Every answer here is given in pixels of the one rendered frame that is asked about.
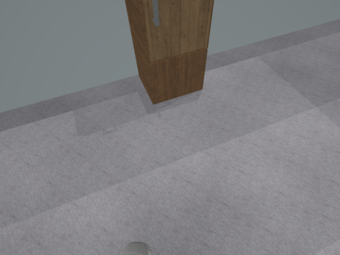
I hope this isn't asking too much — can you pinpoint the cupboard door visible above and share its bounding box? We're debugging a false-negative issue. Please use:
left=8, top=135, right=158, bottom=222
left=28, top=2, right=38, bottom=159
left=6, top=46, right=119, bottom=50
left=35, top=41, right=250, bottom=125
left=143, top=0, right=213, bottom=62

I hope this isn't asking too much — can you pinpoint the robot left thigh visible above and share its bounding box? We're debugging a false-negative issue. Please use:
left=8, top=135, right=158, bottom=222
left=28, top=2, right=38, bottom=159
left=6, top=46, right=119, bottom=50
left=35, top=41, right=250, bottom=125
left=119, top=242, right=152, bottom=255

